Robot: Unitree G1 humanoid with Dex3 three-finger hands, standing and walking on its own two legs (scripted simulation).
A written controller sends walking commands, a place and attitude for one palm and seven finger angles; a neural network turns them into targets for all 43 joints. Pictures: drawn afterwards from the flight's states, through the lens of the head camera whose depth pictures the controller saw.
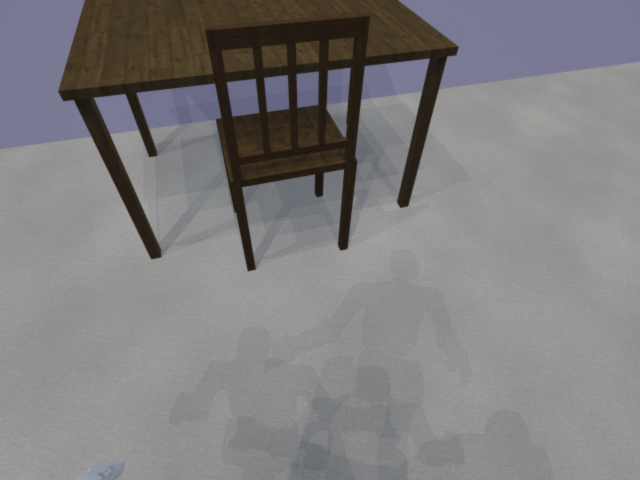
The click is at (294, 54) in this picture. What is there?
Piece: chair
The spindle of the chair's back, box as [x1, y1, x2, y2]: [287, 43, 297, 148]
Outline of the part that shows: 287,44 290,136 292,148 297,148 295,43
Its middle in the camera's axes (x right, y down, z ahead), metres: -0.08 -0.39 +1.08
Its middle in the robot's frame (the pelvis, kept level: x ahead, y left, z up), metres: +1.06 +0.14 -0.07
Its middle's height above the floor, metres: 0.70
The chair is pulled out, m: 0.00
